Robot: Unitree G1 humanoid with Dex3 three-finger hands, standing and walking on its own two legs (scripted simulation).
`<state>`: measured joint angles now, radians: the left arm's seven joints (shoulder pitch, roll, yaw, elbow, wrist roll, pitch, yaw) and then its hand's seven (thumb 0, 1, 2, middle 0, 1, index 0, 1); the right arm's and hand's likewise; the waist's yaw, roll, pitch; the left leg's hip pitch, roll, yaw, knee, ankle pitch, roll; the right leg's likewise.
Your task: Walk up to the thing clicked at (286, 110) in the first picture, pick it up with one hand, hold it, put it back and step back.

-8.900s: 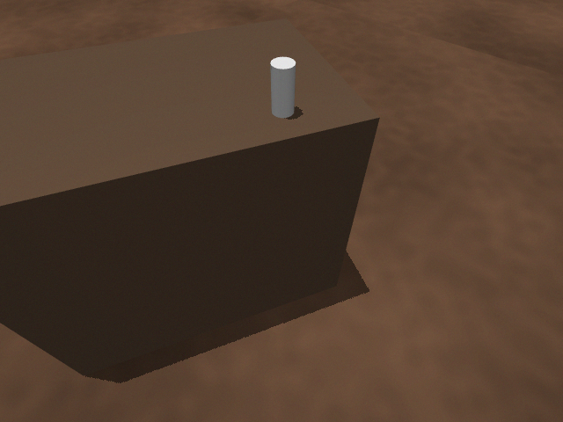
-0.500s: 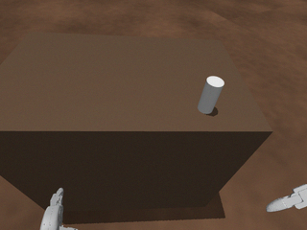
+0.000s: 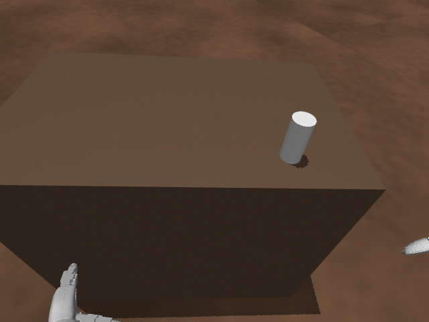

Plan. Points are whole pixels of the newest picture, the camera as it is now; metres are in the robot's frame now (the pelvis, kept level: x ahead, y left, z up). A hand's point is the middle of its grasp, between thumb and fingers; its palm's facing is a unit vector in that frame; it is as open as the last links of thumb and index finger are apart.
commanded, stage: go down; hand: right
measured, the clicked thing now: (296, 138) +0.47 -0.18 +0.08
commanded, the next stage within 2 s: none
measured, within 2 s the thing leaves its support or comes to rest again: neither
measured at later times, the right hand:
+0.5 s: hand out of the picture +0.31 -0.32 +0.19, palm faces +0.16 +0.98 -0.14, open 17.7 cm
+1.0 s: hand out of the picture +0.35 -0.35 +0.22, palm faces +0.15 +0.99 -0.01, open 17.7 cm
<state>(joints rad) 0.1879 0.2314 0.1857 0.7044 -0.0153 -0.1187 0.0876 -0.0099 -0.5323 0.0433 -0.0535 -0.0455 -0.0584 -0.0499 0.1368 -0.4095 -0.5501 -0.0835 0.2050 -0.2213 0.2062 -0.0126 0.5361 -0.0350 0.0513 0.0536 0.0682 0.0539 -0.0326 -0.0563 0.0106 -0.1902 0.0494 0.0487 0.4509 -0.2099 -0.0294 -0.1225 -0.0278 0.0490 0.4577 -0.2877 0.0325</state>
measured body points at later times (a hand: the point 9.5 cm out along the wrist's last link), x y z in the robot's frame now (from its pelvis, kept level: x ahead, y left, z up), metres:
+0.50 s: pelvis +0.00 +0.00 +0.00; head -0.01 +0.01 +0.45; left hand +0.16 +0.26 -0.08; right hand +0.29 -0.37 +0.20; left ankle +0.02 +0.14 -0.74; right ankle -0.02 -0.14 -0.74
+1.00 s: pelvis -0.01 +0.00 -0.01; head -0.01 +0.01 +0.44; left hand +0.14 +0.26 -0.09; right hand +0.33 -0.40 +0.22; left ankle +0.02 +0.14 -0.74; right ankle -0.02 -0.14 -0.74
